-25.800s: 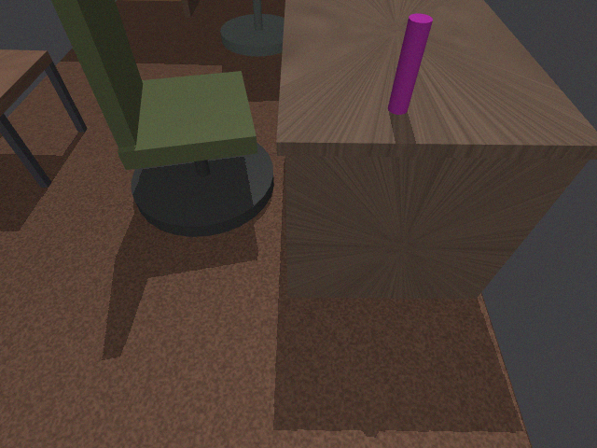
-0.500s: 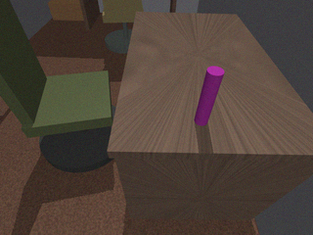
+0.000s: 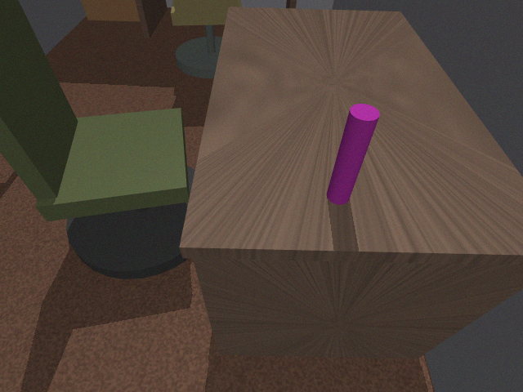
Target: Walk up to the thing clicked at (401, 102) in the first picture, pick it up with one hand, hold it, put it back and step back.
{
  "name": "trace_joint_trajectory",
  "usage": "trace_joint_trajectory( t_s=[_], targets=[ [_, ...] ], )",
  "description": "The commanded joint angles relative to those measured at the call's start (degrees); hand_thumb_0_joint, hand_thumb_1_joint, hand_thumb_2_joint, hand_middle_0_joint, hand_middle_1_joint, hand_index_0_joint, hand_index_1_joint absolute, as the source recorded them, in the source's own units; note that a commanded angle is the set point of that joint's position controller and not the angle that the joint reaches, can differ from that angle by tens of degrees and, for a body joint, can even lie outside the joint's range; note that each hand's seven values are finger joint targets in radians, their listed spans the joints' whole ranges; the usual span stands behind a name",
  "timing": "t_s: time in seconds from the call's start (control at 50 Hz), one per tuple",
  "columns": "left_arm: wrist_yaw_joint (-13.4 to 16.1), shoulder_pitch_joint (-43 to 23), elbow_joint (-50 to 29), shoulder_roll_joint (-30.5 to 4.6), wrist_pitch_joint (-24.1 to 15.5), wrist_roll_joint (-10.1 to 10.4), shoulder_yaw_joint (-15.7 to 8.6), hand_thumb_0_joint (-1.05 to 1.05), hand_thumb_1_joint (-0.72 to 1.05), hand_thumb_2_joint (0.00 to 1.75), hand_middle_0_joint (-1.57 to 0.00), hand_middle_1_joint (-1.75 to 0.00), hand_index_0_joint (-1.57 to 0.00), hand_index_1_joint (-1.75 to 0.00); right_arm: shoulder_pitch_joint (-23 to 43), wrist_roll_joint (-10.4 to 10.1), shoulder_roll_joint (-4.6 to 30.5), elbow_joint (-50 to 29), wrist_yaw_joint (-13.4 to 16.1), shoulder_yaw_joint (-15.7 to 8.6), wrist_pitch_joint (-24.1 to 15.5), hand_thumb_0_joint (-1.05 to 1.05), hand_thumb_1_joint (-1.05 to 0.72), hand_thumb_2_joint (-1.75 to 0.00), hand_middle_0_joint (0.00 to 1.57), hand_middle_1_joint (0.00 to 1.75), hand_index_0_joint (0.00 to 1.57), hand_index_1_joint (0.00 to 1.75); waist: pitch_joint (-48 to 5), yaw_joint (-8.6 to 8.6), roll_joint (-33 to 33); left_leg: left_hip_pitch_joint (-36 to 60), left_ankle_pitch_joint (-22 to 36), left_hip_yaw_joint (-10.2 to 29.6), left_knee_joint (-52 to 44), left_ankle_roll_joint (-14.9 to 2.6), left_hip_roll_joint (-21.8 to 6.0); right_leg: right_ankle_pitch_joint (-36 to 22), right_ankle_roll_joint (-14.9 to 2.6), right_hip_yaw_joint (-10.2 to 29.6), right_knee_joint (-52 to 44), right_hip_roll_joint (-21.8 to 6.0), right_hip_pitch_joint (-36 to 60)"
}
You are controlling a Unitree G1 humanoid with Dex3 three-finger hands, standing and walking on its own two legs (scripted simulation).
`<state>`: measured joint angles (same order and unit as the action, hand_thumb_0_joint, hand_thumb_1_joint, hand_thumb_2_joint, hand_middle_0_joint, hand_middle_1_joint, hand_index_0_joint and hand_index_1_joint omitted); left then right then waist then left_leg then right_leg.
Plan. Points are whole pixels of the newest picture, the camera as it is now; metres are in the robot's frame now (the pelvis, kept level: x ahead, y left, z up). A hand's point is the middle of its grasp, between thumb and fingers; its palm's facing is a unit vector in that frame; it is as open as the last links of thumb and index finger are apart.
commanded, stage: home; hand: right
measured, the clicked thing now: (349, 159) +0.50 -0.16 +0.06
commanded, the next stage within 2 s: stand in 0.72 s
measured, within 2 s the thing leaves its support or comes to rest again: neither
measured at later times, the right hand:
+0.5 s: hand out of the picture +0.08 -0.25 -0.15, palm faces -0.04 +0.93 -0.35, open 17.4 cm
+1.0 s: hand out of the picture +0.08 -0.25 -0.16, palm faces -0.05 +0.94 -0.35, open 15.9 cm
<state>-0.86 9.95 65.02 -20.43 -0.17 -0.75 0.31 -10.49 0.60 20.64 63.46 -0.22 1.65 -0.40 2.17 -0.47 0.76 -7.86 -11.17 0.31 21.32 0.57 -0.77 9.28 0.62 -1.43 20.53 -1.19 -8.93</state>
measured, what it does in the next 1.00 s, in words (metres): stands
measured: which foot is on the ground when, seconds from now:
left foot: down 0.00-1.00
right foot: down 0.00-1.00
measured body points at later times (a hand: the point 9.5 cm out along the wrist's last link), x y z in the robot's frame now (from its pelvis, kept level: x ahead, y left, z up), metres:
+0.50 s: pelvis +0.01 +0.00 +0.00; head +0.01 +0.01 +0.45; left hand +0.08 +0.30 -0.13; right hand +0.08 -0.30 -0.13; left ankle +0.01 +0.13 -0.75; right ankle +0.02 -0.13 -0.75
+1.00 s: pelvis +0.02 +0.00 +0.00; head +0.03 +0.00 +0.45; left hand +0.08 +0.30 -0.13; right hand +0.08 -0.30 -0.13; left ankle +0.01 +0.13 -0.75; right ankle +0.02 -0.13 -0.75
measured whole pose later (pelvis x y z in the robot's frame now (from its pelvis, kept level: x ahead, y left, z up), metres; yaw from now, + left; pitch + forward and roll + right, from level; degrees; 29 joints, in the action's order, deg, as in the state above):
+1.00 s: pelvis +0.02 +0.00 +0.00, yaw +0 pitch -2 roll +0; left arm -0.6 7.4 65.6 -19.8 -0.2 -0.5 0.2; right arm -8.0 0.4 20.3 64.4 0.0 1.1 -0.6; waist 2.5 -0.3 0.3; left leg -5.4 -10.8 0.2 18.0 0.4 -0.2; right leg 9.8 1.0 -1.3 18.8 -1.8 -7.2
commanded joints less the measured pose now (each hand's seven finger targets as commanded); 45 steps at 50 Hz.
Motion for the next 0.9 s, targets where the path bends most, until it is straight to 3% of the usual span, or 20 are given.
trace_joint_trajectory(
  t_s=[0.0, 0.06, 0.1, 0.3, 0.38, 0.46, 0.52, 0.54, 0.58, 0.64, 0.8, 0.84, 0.88],
  targets=[
    [1.1, -2.6, -3.3, -11.5, -1.4, 0.0, -1.6, 0.00, 0.90, 0.90, -0.20, -0.30, -0.20, -0.30, 3.1, -0.1, 12.7, -3.1, 1.0, -2.6, -1.7, 0.00, 0.57, -0.04, 0.05, 0.05, 0.05, 0.05, -3.0, 0.23, -1.8, -0.3, 7.8, 5.8, -4.3, -2.34, -6.4, -5.6, -1.90, 5.9, -3.4, -5.7, 2.6],
    [1.2, -2.9, -3.1, -11.7, -1.2, 0.1, -1.7, 0.00, 0.90, 0.90, -0.20, -0.30, -0.20, -0.30, 2.8, -0.2, 12.6, -2.7, 1.2, -2.6, -1.7, 0.00, 0.57, -0.04, 0.05, 0.05, 0.05, 0.05, -3.8, 0.22, -1.3, 0.7, 9.5, 5.4, -4.4, -2.20, -6.6, -7.8, -1.79, 5.9, -3.3, -6.0, 3.5],
    [1.1, -3.2, -2.8, -11.5, -1.1, 0.3, -1.6, 0.00, 0.90, 0.90, -0.20, -0.30, -0.20, -0.30, 2.9, -0.1, 12.5, -2.3, 1.2, -2.4, -1.6, 0.00, 0.57, -0.04, 0.05, 0.05, 0.05, 0.05, -2.3, 0.08, -2.2, -0.3, 7.3, 5.4, -5.3, -1.96, -6.4, -5.5, -1.48, 5.8, -3.9, -5.8, 3.0],
    [1.4, -5.0, -2.7, -11.8, -1.2, 0.1, -1.9, 0.00, 0.90, 0.90, -0.20, -0.30, -0.20, -0.30, 4.2, 0.0, 12.0, -2.3, 1.2, -2.8, -1.5, 0.00, 0.56, -0.05, 0.05, 0.05, 0.05, 0.05, -2.2, 0.35, -0.4, 0.4, 9.0, 5.2, -5.8, -1.65, -6.5, -7.0, -1.27, 5.5, -4.5, -6.1, 4.0],
    [1.3, -5.0, -2.8, -11.5, -1.3, 0.0, -1.9, 0.00, 0.90, 0.90, -0.20, -0.30, -0.20, -0.30, 4.6, 0.1, 11.8, -2.3, 1.1, -3.0, -1.4, 0.00, 0.56, -0.05, 0.05, 0.05, 0.05, 0.05, -1.1, 0.30, -0.2, -0.1, 5.3, 4.9, -6.4, -1.62, -6.2, -3.4, -1.25, 5.7, -5.6, -6.0, 2.9],
    [1.4, -5.0, -3.0, -11.4, -1.4, 0.1, -1.9, 0.00, 0.90, 0.90, -0.20, -0.30, -0.20, -0.30, 4.9, 0.1, 11.9, -2.3, 1.0, -3.1, -1.5, 0.00, 0.56, -0.04, 0.05, 0.05, 0.05, 0.05, -2.7, 0.21, -0.8, 0.4, 7.6, 4.9, -6.0, -1.69, -6.3, -6.1, -1.33, 5.7, -5.2, -6.2, 4.3],
    [1.4, -5.3, -3.0, -11.7, -1.3, 0.1, -2.1, 0.00, 0.90, 0.90, -0.20, -0.30, -0.20, -0.30, 4.6, 0.1, 11.9, -2.2, 1.0, -3.1, -1.6, 0.00, 0.56, -0.05, 0.05, 0.05, 0.05, 0.05, -3.1, 0.28, -1.4, 0.0, 6.5, 5.0, -6.7, -1.69, -6.4, -5.3, -1.59, 5.7, -4.9, -6.4, 5.1],
    [1.3, -5.2, -2.7, -11.3, -1.1, 0.2, -2.1, 0.00, 0.90, 0.90, -0.20, -0.30, -0.20, -0.30, 4.7, 0.2, 12.0, -1.9, 1.0, -3.1, -1.5, 0.00, 0.57, -0.04, 0.05, 0.05, 0.05, 0.05, -1.8, 0.14, -2.4, -1.1, 2.9, 4.9, -7.5, -1.69, -6.1, -2.9, -1.51, 5.6, -5.3, -6.2, 4.0],
    [1.2, -4.8, -2.7, -11.3, -1.1, 0.1, -2.0, 0.00, 0.90, 0.90, -0.20, -0.30, -0.20, -0.30, 4.9, 0.1, 12.0, -2.1, 1.0, -3.2, -1.4, 0.00, 0.56, -0.04, 0.05, 0.05, 0.05, 0.05, -1.4, 0.11, -1.4, -1.2, 1.4, 5.3, -7.8, -1.81, -6.2, -0.6, -1.55, 5.4, -5.4, -5.9, 3.3],
    [1.3, -4.7, -2.8, -11.3, -1.2, -0.2, -1.9, 0.00, 0.90, 0.90, -0.20, -0.30, -0.20, -0.30, 5.0, 0.0, 11.8, -2.2, 1.0, -3.2, -1.6, 0.00, 0.56, -0.04, 0.05, 0.05, 0.05, 0.05, -2.5, 0.06, -0.6, 0.0, 5.7, 5.4, -7.0, -1.81, -6.5, -3.1, -1.58, 5.2, -5.0, -6.1, 3.4],
    [1.3, -4.4, -2.5, -11.5, -1.2, 0.1, -2.0, 0.00, 0.90, 0.90, -0.20, -0.30, -0.20, -0.30, 4.1, 0.0, 11.7, -1.8, 1.0, -3.2, -1.4, 0.00, 0.56, -0.05, 0.05, 0.05, 0.05, 0.05, -1.4, 0.33, -0.2, -0.8, 3.2, 5.3, -7.3, -1.81, -6.0, -1.3, -1.51, 5.6, -5.5, -6.1, 2.9],
    [1.3, -4.6, -2.6, -11.5, -1.2, 0.0, -2.0, 0.00, 0.90, 0.90, -0.20, -0.30, -0.20, -0.30, 4.5, 0.1, 12.0, -2.0, 1.0, -3.3, -1.4, 0.00, 0.40, -0.21, 0.20, 0.21, 0.20, 0.21, -2.5, 0.40, -0.7, 0.2, 4.9, 5.2, -6.8, -1.92, -6.3, -3.3, -1.69, 5.5, -4.8, -6.3, 3.3],
    [1.3, -4.6, -2.5, -11.8, -1.2, 0.2, -2.1, 0.00, 0.90, 0.90, -0.20, -0.30, -0.20, -0.30, 3.9, 0.0, 11.8, -1.8, 1.0, -3.2, -1.6, 0.00, 0.24, -0.37, 0.20, 0.30, 0.20, 0.30, -2.8, 0.49, -1.0, 0.5, 7.3, 5.1, -6.7, -1.73, -6.3, -5.6, -1.80, 5.6, -4.4, -6.4, 4.0]
  ],
)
